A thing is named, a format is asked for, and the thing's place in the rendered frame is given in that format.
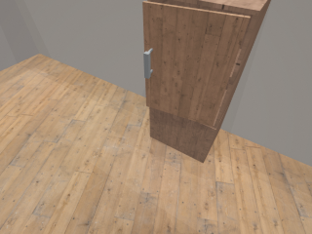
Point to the cupboard door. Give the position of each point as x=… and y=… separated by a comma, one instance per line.
x=194, y=51

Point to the handle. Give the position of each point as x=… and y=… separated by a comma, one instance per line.
x=147, y=64

